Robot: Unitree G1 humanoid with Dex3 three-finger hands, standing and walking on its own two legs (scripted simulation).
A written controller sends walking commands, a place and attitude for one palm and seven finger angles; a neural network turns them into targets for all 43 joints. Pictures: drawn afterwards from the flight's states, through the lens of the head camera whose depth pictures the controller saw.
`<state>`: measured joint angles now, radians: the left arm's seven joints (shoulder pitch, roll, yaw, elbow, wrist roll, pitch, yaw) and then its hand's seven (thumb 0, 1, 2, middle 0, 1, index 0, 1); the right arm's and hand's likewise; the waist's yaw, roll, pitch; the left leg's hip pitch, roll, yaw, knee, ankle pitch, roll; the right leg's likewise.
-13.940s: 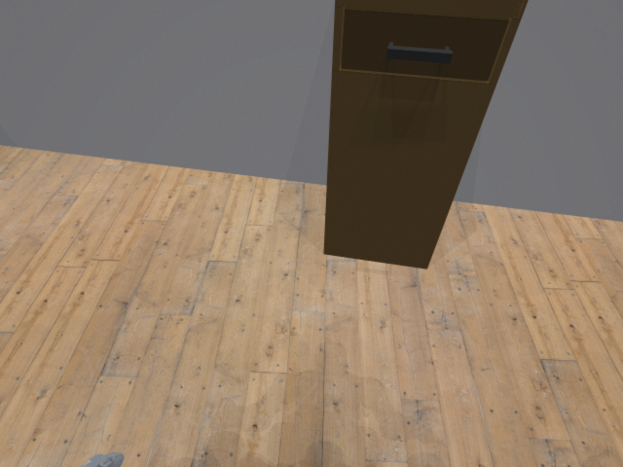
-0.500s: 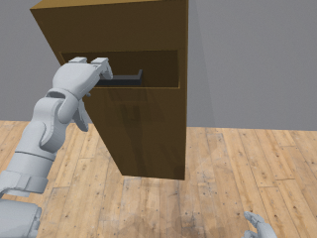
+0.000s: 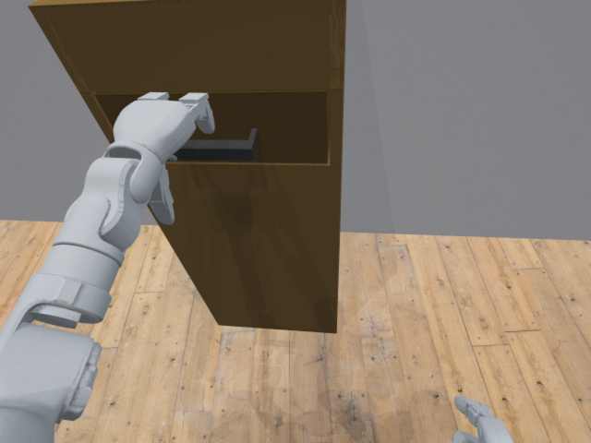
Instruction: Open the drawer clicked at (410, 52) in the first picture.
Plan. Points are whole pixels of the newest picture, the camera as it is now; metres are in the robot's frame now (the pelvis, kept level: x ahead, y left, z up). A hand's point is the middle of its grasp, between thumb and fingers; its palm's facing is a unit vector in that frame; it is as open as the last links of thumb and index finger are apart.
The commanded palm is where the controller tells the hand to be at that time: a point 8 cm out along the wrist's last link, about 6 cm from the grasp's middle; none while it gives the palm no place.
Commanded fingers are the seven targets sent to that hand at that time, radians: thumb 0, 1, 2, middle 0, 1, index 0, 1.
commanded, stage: move the hooked fingers above the handle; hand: left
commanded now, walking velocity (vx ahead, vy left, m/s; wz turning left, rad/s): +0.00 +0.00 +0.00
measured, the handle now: (212, 141) +0.56 +0.19 +0.10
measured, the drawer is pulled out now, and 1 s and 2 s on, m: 0.00 0.00 0.00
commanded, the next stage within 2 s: lower the fingers behind the handle in 1.90 s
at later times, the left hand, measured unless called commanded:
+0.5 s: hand (196, 133) +0.50 +0.19 +0.16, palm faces +0.00 +0.00 -1.00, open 13.8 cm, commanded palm +0.48 +0.21 +0.22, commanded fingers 0.00 -0.50 0.30 -0.30 -1.20 -0.30 -1.20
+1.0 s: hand (187, 134) +0.50 +0.20 +0.15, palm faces +0.00 +0.00 -1.00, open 13.8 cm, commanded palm +0.49 +0.21 +0.22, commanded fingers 0.00 -0.50 0.30 -0.30 -1.20 -0.30 -1.20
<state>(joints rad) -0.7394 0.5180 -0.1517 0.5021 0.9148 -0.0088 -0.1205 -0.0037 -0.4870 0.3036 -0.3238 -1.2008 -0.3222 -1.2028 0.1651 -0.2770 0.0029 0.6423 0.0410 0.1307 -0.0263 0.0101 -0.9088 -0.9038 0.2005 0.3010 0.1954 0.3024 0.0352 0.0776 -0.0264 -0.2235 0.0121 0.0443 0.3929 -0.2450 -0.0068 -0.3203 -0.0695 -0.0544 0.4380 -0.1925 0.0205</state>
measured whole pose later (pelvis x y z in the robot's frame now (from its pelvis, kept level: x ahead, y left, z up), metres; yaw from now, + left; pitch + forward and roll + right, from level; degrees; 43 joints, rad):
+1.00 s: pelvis +0.01 +0.00 -0.01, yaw -1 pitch +10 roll +0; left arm -0.96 0.56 -0.09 0.85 0.99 -0.10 -0.04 0.00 -0.49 0.30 -0.33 -1.20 -0.32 -1.20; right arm 0.29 -0.28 -0.04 0.67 0.03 0.14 -0.05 0.01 -0.91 -0.90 0.20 0.30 0.20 0.30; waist -0.04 0.05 -0.06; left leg -0.37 0.03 0.06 0.49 -0.30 0.00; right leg -0.45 -0.06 -0.04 0.49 -0.22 0.02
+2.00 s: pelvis +0.01 +0.00 -0.01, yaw -2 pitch +10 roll +0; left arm -0.98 0.55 -0.10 0.88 1.00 -0.04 -0.05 0.00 -0.49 0.30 -0.32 -1.20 -0.32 -1.20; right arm 0.29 -0.28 -0.03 0.67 0.04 0.15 -0.05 0.01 -0.91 -0.90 0.20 0.30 0.20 0.30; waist -0.04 0.07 -0.07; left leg -0.35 0.03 0.07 0.48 -0.30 0.00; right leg -0.45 -0.05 -0.03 0.50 -0.22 0.02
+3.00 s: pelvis +0.01 +0.01 -0.02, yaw -2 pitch +13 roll +0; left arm -0.92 0.52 -0.07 0.97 1.04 -0.10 0.09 0.00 -0.49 0.30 -0.32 -1.20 -0.32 -1.20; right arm 0.32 -0.27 -0.05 0.68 0.01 0.13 -0.04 0.01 -0.91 -0.90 0.20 0.30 0.20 0.30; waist -0.07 0.05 -0.08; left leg -0.47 0.03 0.06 0.59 -0.34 0.01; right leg -0.55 -0.06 -0.03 0.57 -0.24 0.03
